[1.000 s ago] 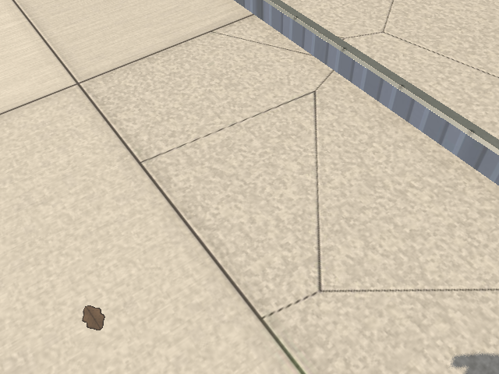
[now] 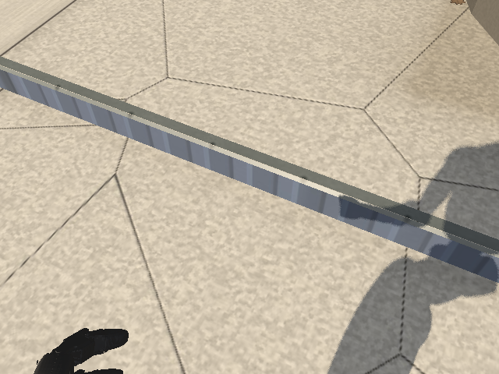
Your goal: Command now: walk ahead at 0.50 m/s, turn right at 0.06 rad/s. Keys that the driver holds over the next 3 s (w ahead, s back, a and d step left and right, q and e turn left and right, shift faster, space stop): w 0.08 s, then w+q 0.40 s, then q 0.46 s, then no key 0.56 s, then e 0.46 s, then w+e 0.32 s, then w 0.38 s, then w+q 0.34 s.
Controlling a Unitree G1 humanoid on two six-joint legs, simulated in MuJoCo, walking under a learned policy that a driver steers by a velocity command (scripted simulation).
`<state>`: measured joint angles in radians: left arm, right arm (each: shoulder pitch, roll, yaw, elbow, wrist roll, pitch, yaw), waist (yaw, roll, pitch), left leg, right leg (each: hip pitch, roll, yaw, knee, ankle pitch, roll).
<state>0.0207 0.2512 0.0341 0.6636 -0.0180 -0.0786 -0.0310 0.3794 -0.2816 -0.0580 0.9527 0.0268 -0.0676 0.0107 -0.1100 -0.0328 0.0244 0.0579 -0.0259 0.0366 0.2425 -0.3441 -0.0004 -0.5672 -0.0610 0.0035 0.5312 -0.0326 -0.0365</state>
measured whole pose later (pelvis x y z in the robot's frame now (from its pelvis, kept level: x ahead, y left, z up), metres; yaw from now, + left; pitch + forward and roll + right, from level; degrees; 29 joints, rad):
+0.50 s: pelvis +0.28 +0.00 +0.00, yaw +11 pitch +2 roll -2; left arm 0.32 0.28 0.07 0.85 0.00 -0.08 0.01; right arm 0.09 -0.26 -0.04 0.80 0.01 -0.04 0.05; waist 0.06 0.03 0.02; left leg -0.64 0.08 0.00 0.64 0.01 0.04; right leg 0.09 0.02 -0.23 0.22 -0.33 0.00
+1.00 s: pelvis +0.46 +0.06 +0.00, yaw +28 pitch +4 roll +0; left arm 0.11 0.30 0.05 0.71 0.01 -0.03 0.03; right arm 0.18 -0.31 -0.08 0.70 0.01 0.04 -0.03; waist -0.03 -0.02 0.02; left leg -0.32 -0.14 -0.17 0.50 -0.23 0.07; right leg -0.54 0.00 0.11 0.72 -0.24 0.10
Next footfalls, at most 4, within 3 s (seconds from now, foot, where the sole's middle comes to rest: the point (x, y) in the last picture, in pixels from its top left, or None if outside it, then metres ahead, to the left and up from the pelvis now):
0.04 right None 0.20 -0.12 -0.77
0.58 left None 0.47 0.15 -0.77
1.06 right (239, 308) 0.64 -0.01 -0.77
1.36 left None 0.46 0.19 -0.77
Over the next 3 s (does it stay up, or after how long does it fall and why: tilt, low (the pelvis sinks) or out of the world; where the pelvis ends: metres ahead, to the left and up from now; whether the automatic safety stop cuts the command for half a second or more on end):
stays up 0.90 0.11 0.01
